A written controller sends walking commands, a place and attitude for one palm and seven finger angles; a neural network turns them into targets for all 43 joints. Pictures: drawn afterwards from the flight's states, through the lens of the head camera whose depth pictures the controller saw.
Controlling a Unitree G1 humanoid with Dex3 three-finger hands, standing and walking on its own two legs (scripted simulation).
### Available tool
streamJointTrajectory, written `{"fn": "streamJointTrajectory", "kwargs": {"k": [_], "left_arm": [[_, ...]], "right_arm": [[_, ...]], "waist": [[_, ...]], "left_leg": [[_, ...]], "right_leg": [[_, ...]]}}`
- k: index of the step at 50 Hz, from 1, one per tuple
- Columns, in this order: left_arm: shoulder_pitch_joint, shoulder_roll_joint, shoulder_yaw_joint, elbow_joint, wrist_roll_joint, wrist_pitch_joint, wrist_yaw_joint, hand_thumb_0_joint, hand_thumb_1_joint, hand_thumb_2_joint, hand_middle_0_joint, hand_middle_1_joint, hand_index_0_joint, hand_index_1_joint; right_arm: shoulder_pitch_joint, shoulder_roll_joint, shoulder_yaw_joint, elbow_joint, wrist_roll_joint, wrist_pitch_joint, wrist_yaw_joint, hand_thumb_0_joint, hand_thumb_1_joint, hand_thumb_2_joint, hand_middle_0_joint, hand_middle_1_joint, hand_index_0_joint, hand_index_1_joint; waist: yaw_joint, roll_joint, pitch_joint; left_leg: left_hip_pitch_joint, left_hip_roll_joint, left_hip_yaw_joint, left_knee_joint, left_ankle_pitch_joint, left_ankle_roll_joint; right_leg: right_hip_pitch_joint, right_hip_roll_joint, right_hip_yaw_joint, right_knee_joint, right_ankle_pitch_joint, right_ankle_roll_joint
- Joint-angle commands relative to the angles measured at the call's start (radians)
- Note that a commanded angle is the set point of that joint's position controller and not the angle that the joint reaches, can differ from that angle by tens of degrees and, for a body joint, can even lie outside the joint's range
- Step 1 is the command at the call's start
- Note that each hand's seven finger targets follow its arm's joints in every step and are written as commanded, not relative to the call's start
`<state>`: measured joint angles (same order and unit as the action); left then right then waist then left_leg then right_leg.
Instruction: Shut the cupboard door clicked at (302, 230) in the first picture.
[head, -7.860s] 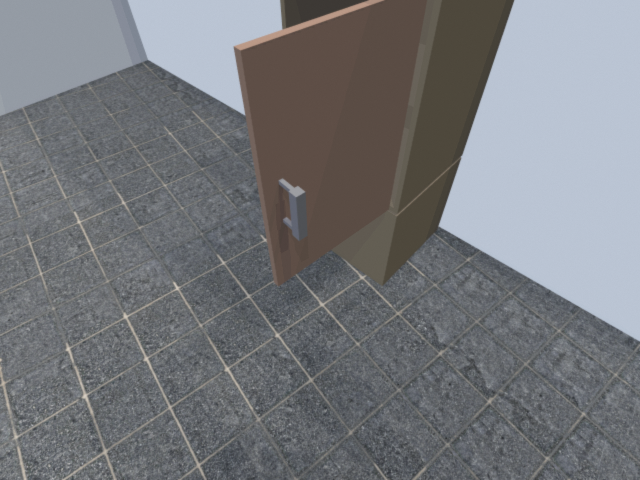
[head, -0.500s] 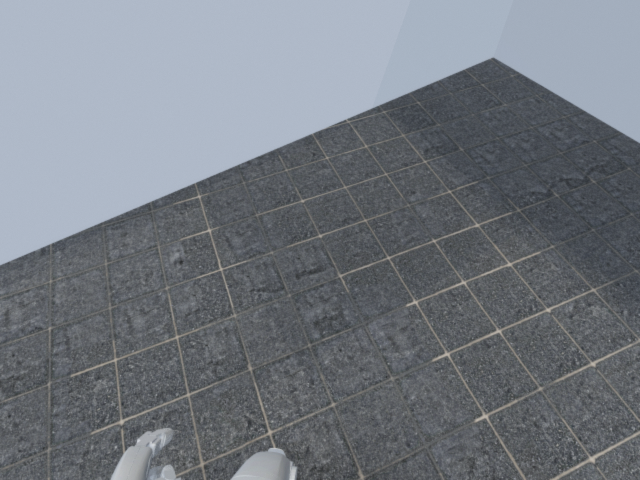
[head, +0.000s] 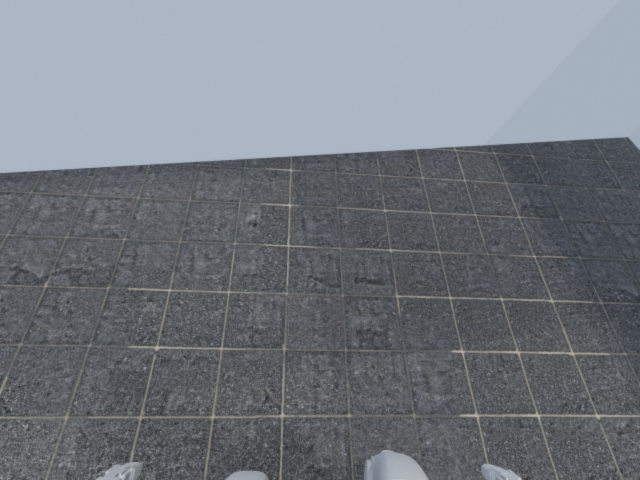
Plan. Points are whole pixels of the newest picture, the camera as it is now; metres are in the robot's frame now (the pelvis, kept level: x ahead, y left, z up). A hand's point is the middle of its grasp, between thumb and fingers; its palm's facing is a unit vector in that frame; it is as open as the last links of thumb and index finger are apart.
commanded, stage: walk to a spot facing it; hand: left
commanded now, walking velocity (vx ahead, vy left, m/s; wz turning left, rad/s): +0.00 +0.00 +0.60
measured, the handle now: out of the picture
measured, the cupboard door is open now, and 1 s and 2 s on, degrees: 84 84 84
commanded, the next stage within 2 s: none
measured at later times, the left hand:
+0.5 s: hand out of the picture +0.05 +0.14 -0.16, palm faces +0.28 -0.93 -0.24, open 7.4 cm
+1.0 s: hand out of the picture +0.07 +0.26 -0.16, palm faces +0.56 -0.81 -0.18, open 7.4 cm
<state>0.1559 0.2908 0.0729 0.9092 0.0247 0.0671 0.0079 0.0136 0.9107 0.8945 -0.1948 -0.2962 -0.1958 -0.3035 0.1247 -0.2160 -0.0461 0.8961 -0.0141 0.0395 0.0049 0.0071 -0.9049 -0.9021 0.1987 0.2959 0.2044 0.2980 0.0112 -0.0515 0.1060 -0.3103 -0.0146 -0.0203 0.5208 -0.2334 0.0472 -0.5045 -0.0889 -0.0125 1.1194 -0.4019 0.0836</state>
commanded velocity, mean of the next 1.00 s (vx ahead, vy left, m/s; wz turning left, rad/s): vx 0.19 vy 0.00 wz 0.55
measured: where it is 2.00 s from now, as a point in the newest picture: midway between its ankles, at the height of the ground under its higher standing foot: (216, 358)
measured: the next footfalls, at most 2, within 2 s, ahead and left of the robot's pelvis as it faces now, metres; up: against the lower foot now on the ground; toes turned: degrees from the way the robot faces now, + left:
right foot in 0.26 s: +0.05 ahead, -0.17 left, +0.00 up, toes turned +9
left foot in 0.72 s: +0.06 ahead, +0.09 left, +0.00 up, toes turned +33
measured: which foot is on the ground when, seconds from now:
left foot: down 0.00-0.26, up 0.28-0.70, down 0.72-1.00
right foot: up 0.00-0.24, down 0.26-0.72, up 0.74-1.00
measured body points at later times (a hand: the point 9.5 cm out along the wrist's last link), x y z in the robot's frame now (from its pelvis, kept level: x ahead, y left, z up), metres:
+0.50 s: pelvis +0.03 -0.06 +0.00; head +0.08 -0.06 +0.45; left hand +0.04 +0.19 -0.14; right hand +0.17 -0.30 -0.15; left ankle -0.01 +0.07 -0.67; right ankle +0.01 -0.17 -0.74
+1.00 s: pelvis +0.11 +0.03 +0.01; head +0.12 +0.08 +0.46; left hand +0.04 +0.30 -0.14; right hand +0.28 -0.15 -0.12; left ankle +0.03 +0.07 -0.74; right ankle +0.26 -0.09 -0.64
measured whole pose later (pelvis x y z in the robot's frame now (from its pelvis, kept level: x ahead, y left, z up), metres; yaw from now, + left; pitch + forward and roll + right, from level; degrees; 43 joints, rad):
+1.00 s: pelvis +0.11 +0.03 +0.01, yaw +35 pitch +1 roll -2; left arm 0.15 0.27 0.06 0.92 0.03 0.01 -0.04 0.01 0.91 0.89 -0.19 -0.30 -0.19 -0.30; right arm 0.27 -0.17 -0.03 0.98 -0.01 -0.03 0.01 0.01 -0.90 -0.90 0.20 0.30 0.21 0.30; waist 0.01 -0.05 0.07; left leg -0.10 -0.04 -0.02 0.35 -0.26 0.07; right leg -0.64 -0.14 -0.01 1.08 -0.18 0.10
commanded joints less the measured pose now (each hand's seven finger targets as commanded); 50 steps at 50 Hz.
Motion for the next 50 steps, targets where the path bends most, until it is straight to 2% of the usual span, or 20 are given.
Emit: {"fn": "streamJointTrajectory", "kwargs": {"k": [1, 8, 11, 12, 13, 14, 15, 17, 19, 24, 30, 32, 34, 35, 36, 37, 38, 40, 42, 50], "left_arm": [[-0.023, 0.056, 0.011, -0.092, -0.004, -0.029, 0.000, 0.000, 0.900, 0.900, -0.200, -0.300, -0.200, -0.300], [-0.051, 0.045, 0.000, -0.126, -0.015, -0.043, 0.008, 0.000, 0.900, 0.900, -0.200, -0.300, -0.200, -0.300], [0.065, 0.069, 0.011, -0.100, -0.022, -0.061, 0.015, 0.000, 0.900, 0.900, -0.200, -0.300, -0.200, -0.300], [0.112, 0.139, 0.024, -0.093, -0.011, -0.074, 0.023, 0.000, 0.900, 0.900, -0.200, -0.300, -0.200, -0.300], [0.111, 0.211, 0.039, -0.096, 0.002, -0.077, 0.030, 0.000, 0.900, 0.900, -0.200, -0.300, -0.200, -0.300], [0.096, 0.198, 0.027, -0.100, -0.002, -0.076, 0.033, 0.000, 0.900, 0.900, -0.200, -0.300, -0.200, -0.300], [0.032, 0.145, 0.008, -0.113, -0.006, -0.076, 0.030, 0.000, 0.900, 0.900, -0.200, -0.300, -0.200, -0.300], [-0.008, 0.085, -0.001, -0.118, -0.014, -0.078, 0.031, 0.000, 0.900, 0.900, -0.200, -0.300, -0.200, -0.300], [0.042, 0.070, -0.006, -0.109, -0.016, -0.082, 0.030, 0.000, 0.900, 0.900, -0.200, -0.300, -0.200, -0.300], [0.148, 0.105, 0.011, -0.069, -0.008, -0.088, 0.030, 0.000, 0.900, 0.900, -0.200, -0.300, -0.200, -0.300], [0.188, 0.124, 0.023, -0.014, 0.005, -0.106, 0.009, 0.000, 0.900, 0.900, -0.200, -0.300, -0.200, -0.300], [0.161, 0.134, 0.028, -0.003, 0.006, -0.110, 0.002, 0.000, 0.900, 0.900, -0.200, -0.300, -0.200, -0.300], [0.106, 0.151, 0.034, -0.008, -0.009, -0.113, -0.012, 0.000, 0.900, 0.900, -0.200, -0.300, -0.200, -0.300], [0.082, 0.093, 0.023, -0.045, -0.017, -0.108, -0.026, 0.000, 0.900, 0.900, -0.200, -0.300, -0.200, -0.300], [-0.028, 0.048, 0.000, -0.122, -0.014, -0.107, -0.030, 0.000, 0.900, 0.900, -0.200, -0.300, -0.200, -0.300], [-0.119, 0.077, 0.002, -0.147, -0.009, -0.095, -0.024, 0.000, 0.900, 0.900, -0.200, -0.300, -0.200, -0.300], [-0.137, 0.071, 0.007, -0.132, -0.006, -0.099, -0.019, 0.000, 0.900, 0.900, -0.200, -0.300, -0.200, -0.300], [-0.031, 0.063, 0.013, -0.071, 0.002, -0.082, -0.030, 0.000, 0.900, 0.900, -0.200, -0.300, -0.200, -0.300], [0.041, 0.055, 0.012, -0.037, 0.007, -0.074, -0.043, 0.000, 0.900, 0.900, -0.200, -0.300, -0.200, -0.300], [-0.119, 0.030, -0.008, -0.090, 0.002, -0.087, -0.045, 0.000, 0.900, 0.900, -0.200, -0.300, -0.200, -0.300]], "right_arm": [[0.053, -0.226, -0.060, -0.048, -0.005, -0.019, -0.014, 0.000, -0.900, -0.900, 0.200, 0.300, 0.200, 0.300], [0.067, -0.233, -0.076, -0.048, -0.013, -0.010, -0.011, 0.000, -0.900, -0.900, 0.200, 0.300, 0.200, 0.300], [0.019, -0.210, -0.078, -0.065, 0.001, -0.006, -0.011, 0.000, -0.900, -0.900, 0.200, 0.300, 0.200, 0.300], [0.024, -0.158, -0.073, -0.075, 0.013, -0.008, -0.004, 0.000, -0.900, -0.900, 0.200, 0.300, 0.200, 0.300], [0.013, -0.105, -0.064, -0.098, 0.013, -0.010, -0.002, 0.000, -0.900, -0.900, 0.200, 0.300, 0.200, 0.300], [0.007, -0.157, -0.071, -0.094, 0.001, -0.006, 0.001, 0.000, -0.900, -0.900, 0.200, 0.300, 0.200, 0.300], [0.028, -0.138, -0.069, -0.081, -0.006, 0.002, 0.010, 0.000, -0.900, -0.900, 0.200, 0.300, 0.200, 0.300], [0.045, -0.133, -0.071, -0.039, -0.003, 0.018, 0.014, 0.000, -0.900, -0.900, 0.200, 0.300, 0.200, 0.300], [0.012, -0.119, -0.057, -0.042, 0.000, 0.023, 0.020, 0.000, -0.900, -0.900, 0.200, 0.300, 0.200, 0.300], [-0.088, -0.089, -0.036, -0.061, -0.001, 0.024, 0.030, 0.000, -0.900, -0.900, 0.200, 0.300, 0.200, 0.300], [-0.170, -0.083, -0.024, -0.094, -0.005, -0.006, 0.048, 0.000, -0.900, -0.900, 0.200, 0.300, 0.200, 0.300], [-0.118, -0.088, -0.024, -0.088, -0.005, -0.021, 0.047, 0.000, -0.900, -0.900, 0.200, 0.300, 0.200, 0.300], [0.092, -0.136, -0.039, -0.030, -0.013, -0.037, 0.036, 0.000, -0.900, -0.900, 0.200, 0.300, 0.200, 0.300], [0.235, -0.251, -0.069, 0.006, -0.020, -0.044, 0.024, 0.000, -0.900, -0.900, 0.200, 0.300, 0.200, 0.300], [0.326, -0.334, -0.085, 0.020, -0.016, -0.051, 0.009, 0.000, -0.900, -0.900, 0.200, 0.300, 0.200, 0.300], [0.327, -0.324, -0.081, 0.033, -0.005, -0.043, -0.004, 0.000, -0.900, -0.900, 0.200, 0.300, 0.200, 0.300], [0.270, -0.288, -0.069, 0.020, -0.009, -0.048, -0.011, 0.000, -0.900, -0.900, 0.200, 0.300, 0.200, 0.300], [0.110, -0.226, -0.048, -0.030, -0.010, -0.064, -0.015, 0.000, -0.900, -0.900, 0.200, 0.300, 0.200, 0.300], [0.082, -0.196, -0.036, -0.025, -0.004, -0.084, -0.013, 0.000, -0.900, -0.900, 0.200, 0.300, 0.200, 0.300], [0.239, -0.164, -0.033, 0.051, 0.004, -0.104, -0.013, 0.000, -0.900, -0.900, 0.200, 0.300, 0.200, 0.300]], "waist": [[-0.034, 0.175, -0.137], [-0.042, 0.239, -0.168], [0.019, 0.179, -0.222], [0.040, 0.015, -0.247], [0.050, -0.262, -0.204], [0.037, -0.187, -0.177], [-0.007, -0.094, -0.120], [-0.038, -0.176, -0.128], [-0.021, -0.179, -0.123], [0.029, -0.099, -0.115], [0.049, -0.137, -0.072], [0.011, -0.101, -0.086], [-0.102, -0.005, -0.183], [-0.173, 0.241, -0.255], [-0.204, 0.374, -0.253], [-0.188, 0.202, -0.174], [-0.161, 0.132, -0.134], [-0.054, 0.158, -0.043], [-0.015, 0.202, -0.055], [-0.054, 0.134, -0.052]], "left_leg": [[0.121, 0.222, -0.262, -0.216, 0.132, 0.100], [0.110, 0.203, -0.359, -0.146, 0.285, 0.109], [0.006, 0.131, -0.343, -0.036, 0.278, 0.047], [-0.159, 0.057, -0.269, 0.091, 0.073, -0.014], [-0.337, -0.085, -0.044, 0.337, -0.347, -0.099], [-0.306, -0.029, -0.066, 0.547, -0.400, -0.092], [-0.305, -0.015, -0.077, 0.645, -0.309, -0.093], [-0.323, 0.023, -0.038, 0.709, -0.219, -0.119], [-0.321, 0.027, 0.005, 0.669, -0.178, -0.132], [-0.291, 0.041, 0.071, 0.465, -0.172, -0.129], [-0.225, 0.062, 0.119, 0.263, -0.199, -0.087], [-0.101, 0.044, 0.150, 0.156, -0.206, -0.064], [0.252, -0.009, 0.178, -0.028, -0.084, -0.023], [0.489, 0.207, -0.139, -0.096, -0.076, 0.073], [0.553, 0.432, -0.533, -0.199, 0.121, 0.196], [0.482, 0.466, -0.514, -0.220, 0.087, 0.228], [0.364, 0.419, -0.479, -0.238, 0.053, 0.204], [0.165, 0.314, -0.334, -0.300, -0.072, 0.131], [0.140, 0.236, -0.214, -0.314, -0.029, 0.094], [0.292, 0.214, -0.177, -0.310, 0.272, 0.134]], "right_leg": [[-0.029, 0.010, 0.015, -0.072, 0.026, 0.009], [0.128, 0.078, 0.004, -0.367, -0.031, -0.009], [0.395, 0.085, 0.000, -0.699, 0.166, -0.020], [0.582, -0.073, 0.150, -0.827, 0.197, -0.054], [0.604, -0.357, 0.401, -0.854, 0.330, -0.174], [0.456, -0.415, 0.375, -0.830, 0.451, -0.244], [0.403, -0.327, 0.252, -0.816, 0.482, -0.237], [0.451, -0.225, 0.105, -0.748, 0.717, -0.191], [0.492, -0.191, 0.014, -0.732, 0.842, -0.166], [0.563, -0.238, -0.013, -0.742, 0.752, -0.181], [0.531, -0.313, -0.022, -0.791, 0.452, -0.193], [0.484, -0.319, -0.052, -0.730, 0.459, -0.179], [0.325, -0.245, -0.189, -0.412, 0.571, -0.114], [0.041, -0.122, -0.234, -0.099, 0.201, -0.045], [-0.248, 0.000, -0.144, 0.122, -0.220, -0.003], [-0.305, -0.049, -0.009, 0.187, -0.173, -0.021], [-0.283, -0.069, 0.008, 0.205, -0.100, -0.024], [-0.190, -0.081, 0.031, 0.151, 0.040, -0.012], [-0.141, -0.062, 0.010, 0.104, 0.145, -0.004], [-0.239, -0.037, -0.016, -0.116, 0.253, 0.021]]}}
